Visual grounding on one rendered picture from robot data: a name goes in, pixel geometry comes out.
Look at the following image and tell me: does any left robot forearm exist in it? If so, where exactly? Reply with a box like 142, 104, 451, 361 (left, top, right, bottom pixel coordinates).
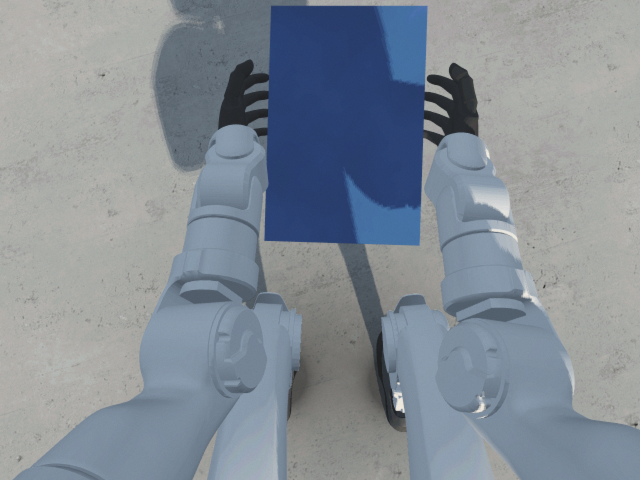
139, 124, 268, 374

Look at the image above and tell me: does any robot left upper arm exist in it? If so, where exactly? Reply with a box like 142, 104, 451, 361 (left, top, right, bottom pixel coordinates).
13, 301, 267, 480

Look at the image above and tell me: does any robot right upper arm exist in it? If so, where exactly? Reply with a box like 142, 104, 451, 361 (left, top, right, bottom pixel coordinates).
435, 318, 640, 480

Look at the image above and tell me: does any right robot hand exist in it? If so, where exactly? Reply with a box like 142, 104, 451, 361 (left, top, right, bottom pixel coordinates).
423, 63, 479, 146

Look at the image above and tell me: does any robot left foot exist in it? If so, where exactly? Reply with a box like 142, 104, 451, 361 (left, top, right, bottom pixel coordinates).
287, 371, 297, 421

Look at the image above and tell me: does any right robot forearm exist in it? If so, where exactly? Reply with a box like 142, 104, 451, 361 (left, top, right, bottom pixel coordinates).
424, 132, 563, 345

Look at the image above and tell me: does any robot foot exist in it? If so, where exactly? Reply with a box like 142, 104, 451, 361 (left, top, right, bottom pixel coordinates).
376, 332, 407, 432
287, 371, 297, 421

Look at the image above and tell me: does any carton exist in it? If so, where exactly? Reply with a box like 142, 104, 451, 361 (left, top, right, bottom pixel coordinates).
264, 6, 428, 246

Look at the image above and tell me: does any left robot hand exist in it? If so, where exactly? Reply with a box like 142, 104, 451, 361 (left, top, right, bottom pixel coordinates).
218, 59, 269, 137

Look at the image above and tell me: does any robot right foot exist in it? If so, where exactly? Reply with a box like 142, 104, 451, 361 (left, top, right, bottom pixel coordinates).
376, 332, 407, 432

